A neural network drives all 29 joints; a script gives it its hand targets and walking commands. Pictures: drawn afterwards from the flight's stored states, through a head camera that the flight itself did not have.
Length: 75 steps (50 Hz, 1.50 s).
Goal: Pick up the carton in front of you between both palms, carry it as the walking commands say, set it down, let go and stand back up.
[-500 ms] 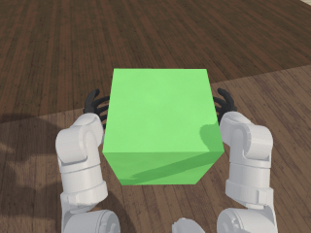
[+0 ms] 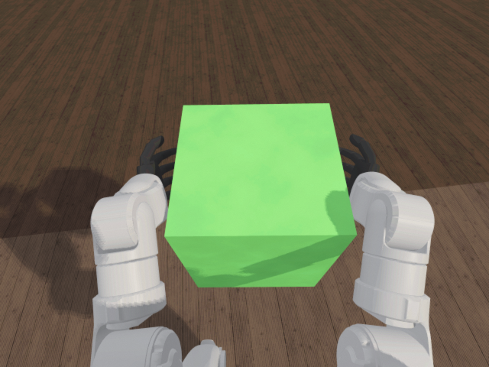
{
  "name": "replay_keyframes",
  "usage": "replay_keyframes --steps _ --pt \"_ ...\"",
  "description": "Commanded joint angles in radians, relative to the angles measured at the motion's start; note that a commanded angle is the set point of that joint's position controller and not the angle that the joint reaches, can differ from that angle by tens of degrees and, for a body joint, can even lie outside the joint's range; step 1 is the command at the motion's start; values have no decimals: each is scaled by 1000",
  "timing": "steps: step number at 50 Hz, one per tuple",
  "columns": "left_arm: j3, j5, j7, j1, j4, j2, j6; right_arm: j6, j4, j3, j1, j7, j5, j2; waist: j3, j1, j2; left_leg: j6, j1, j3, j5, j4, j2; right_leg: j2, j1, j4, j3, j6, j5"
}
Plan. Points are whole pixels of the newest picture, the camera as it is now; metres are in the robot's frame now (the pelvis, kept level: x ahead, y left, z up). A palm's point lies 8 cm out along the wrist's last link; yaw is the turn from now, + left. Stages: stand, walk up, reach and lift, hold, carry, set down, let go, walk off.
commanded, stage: carry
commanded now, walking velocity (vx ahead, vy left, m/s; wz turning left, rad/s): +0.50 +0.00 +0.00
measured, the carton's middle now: (256, 206) +0.37 +0.02 +0.09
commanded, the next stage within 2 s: none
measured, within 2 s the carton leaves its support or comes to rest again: neither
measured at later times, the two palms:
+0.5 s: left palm (193, 56) +0.67 +0.16 +0.19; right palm (341, 56) +0.66 -0.14 +0.19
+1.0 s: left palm out of the picture +0.99 +0.16 +0.21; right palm out of the picture +0.98 -0.14 +0.21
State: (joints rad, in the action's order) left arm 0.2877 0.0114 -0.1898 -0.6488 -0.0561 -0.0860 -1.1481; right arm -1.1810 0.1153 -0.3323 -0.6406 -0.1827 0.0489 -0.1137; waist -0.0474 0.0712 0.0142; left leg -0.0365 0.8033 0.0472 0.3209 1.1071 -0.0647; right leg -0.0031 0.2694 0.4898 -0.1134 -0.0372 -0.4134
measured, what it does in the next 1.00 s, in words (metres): climbs: left foot 0.03 m higher, then right foot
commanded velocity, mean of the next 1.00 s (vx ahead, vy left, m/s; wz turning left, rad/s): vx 0.50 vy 0.00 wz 0.00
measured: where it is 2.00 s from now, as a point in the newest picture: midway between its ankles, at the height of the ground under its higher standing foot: (260, 167)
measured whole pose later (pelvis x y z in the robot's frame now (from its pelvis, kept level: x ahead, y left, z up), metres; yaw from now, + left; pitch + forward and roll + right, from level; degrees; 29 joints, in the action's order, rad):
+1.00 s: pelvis +0.63 +0.02 +0.04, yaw -1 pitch +5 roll +1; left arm 0.29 -0.01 -0.19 -0.67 -0.03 -0.08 -1.18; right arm -1.20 0.06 -0.32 -0.66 -0.18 0.04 -0.09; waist -0.09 0.01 -0.02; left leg -0.07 0.64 0.15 0.25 0.68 -0.02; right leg 0.05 0.11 0.54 -0.09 0.01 -0.56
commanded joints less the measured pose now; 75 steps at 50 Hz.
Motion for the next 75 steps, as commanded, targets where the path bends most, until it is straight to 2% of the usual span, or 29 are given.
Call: replay_keyframes --steps 1,4,6,7,8,9,12,23,27,28,29,30,33,37,42,46,49,50,51,52,55,57,60,68,71,72,73,74,75 --pt "-614 244 51 -635 -91 -739 -9 9 -2 586 -573 0 -152 -657 -350 -4 -137 -1 -24 42 -53 -226 4 227 -314 -150 198 -164 403" --pt "-585 201 44 -589 -51 -710 -26 -7 -26 586 -564 7 -164 -646 -335 -36 -180 -24 -233 156 -28 -406 89 202 -279 -70 102 -105 668" --pt "-568 176 40 -566 -32 -697 -36 -12 -66 577 -541 10 -173 -651 -448 -133 -138 -54 -636 204 -67 -519 156 158 -161 241 -16 -37 873" --pt "-555 156 38 -574 -31 -684 -40 -12 -74 571 -523 13 -178 -655 -542 -198 -18 -85 -903 -41 92 -553 -1 132 34 483 4 5 575" --pt "-536 143 37 -543 -28 -703 -45 -5 -75 578 -571 13 -185 -649 -588 -169 314 -247 -1089 -661 116 -721 -278 -49 373 742 46 51 44" --pt "-529 134 32 -609 -42 -689 -44 -4 -70 592 -576 19 -204 -697 -538 -165 287 -282 -1095 -757 -28 -764 -281 -62 509 919 142 26 -99" --pt "-514 104 33 -617 -36 -769 -27 24 57 691 -743 58 -317 -821 -458 -155 9 -224 -946 -466 -320 -657 -237 32 577 941 159 -10 -17" --pt "-547 90 13 -527 -86 -653 -24 20 56 665 -615 41 -299 -683 -367 -140 111 -160 -807 -98 -332 -744 -149 39 392 277 -2 4 169" --pt "-526 103 18 -525 -14 -638 -55 -13 -17 602 -570 26 -236 -636 -424 -27 77 -53 -661 68 -654 -414 -88 -74 -93 83 -128 -40 177" --pt "-515 106 19 -497 13 -638 -58 -21 -24 582 -587 22 -218 -618 -504 28 -17 -8 -493 84 -423 -175 -58 68 -329 55 97 -67 30" --pt "-517 112 16 -530 20 -629 -56 -29 -32 565 -566 21 -204 -630 -544 9 -311 37 -176 54 -28 91 90 331 -504 -92 669 -205 -13" --pt "-527 130 20 -543 22 -675 -58 -32 -39 549 -606 16 -189 -631 -484 23 -300 20 -9 -39 192 244 127 342 -521 -154 801 -247 127" --pt "-616 233 56 -719 -83 -816 -37 -17 -79 519 -607 16 -149 -714 -438 -4 -25 -19 51 -81 104 318 25 305 -391 -46 527 -203 366" --pt "-665 302 80 -795 -132 -863 2 15 -45 560 -637 14 -138 -752 -429 -22 -113 -13 42 -46 33 227 6 271 -316 -113 389 -177 214" --pt "-625 264 57 -675 -108 -763 -2 14 -2 584 -592 -3 -148 -676 -381 -6 -113 8 100 -3 -22 -22 -23 252 -361 -145 270 -194 322" --pt "-584 209 46 -597 -52 -710 -26 -8 -22 587 -574 4 -160 -650 -312 -4 -158 -12 -84 102 -59 -324 34 209 -311 -146 140 -134 505" --pt "-560 174 43 -574 -17 -701 -40 -17 -69 580 -565 12 -172 -663 -387 -111 -175 -46 -474 228 -73 -506 158 178 -239 139 -4 -52 917" --pt "-552 158 41 -575 -14 -694 -41 -16 -88 573 -548 15 -178 -665 -489 -164 -100 -60 -770 145 -52 -525 116 146 -92 351 -20 -11 783" --pt "-539 146 39 -561 -19 -707 -44 -12 -83 570 -564 16 -185 -659 -602 -166 170 -190 -1027 -423 167 -614 -204 50 212 663 11 48 402" --pt "-528 135 37 -596 -30 -694 -46 -6 -93 588 -584 19 -198 -700 -578 -183 329 -282 -1095 -771 -7 -776 -275 -98 447 866 94 47 -77" --pt "-516 116 33 -641 -42 -772 -28 21 43 675 -737 52 -307 -815 -463 -155 18 -232 -938 -484 -274 -657 -240 27 561 970 164 -8 -21" --pt "-524 98 33 -628 -50 -785 -10 43 98 714 -800 68 -358 -851 -466 -117 49 -178 -871 -367 -180 -690 -206 57 513 851 162 -15 25" --pt "-550 86 25 -596 -74 -761 6 55 119 723 -752 71 -364 -814 -465 -117 86 -194 -876 -288 -183 -711 -193 60 543 744 117 -3 55" --pt "-546 103 16 -531 -68 -653 -44 1 23 633 -585 33 -264 -657 -349 -140 122 -131 -811 -65 -410 -729 -136 16 323 174 -38 7 230" --pt "-524 106 23 -541 -5 -652 -62 -19 -33 595 -576 27 -226 -643 -397 -54 95 -49 -726 55 -667 -462 -95 -55 -35 24 -124 -17 240" --pt "-511 104 24 -512 29 -653 -64 -25 -48 580 -587 25 -212 -632 -472 -9 28 -7 -579 78 -502 -270 -71 38 -272 31 14 -38 159" --pt "-507 102 21 -523 42 -641 -63 -31 -56 573 -582 23 -202 -642 -509 -29 -221 36 -286 73 -193 -4 40 305 -429 -89 531 -131 42" --pt "-508 112 20 -544 49 -677 -60 -33 -61 559 -616 21 -195 -650 -467 -8 -322 29 -73 -7 163 147 130 368 -500 -169 745 -203 206" --pt "-520 128 28 -576 20 -707 -57 -30 -75 563 -632 19 -188 -686 -460 -22 -236 -2 -16 -70 165 250 74 370 -495 -122 675 -219 292"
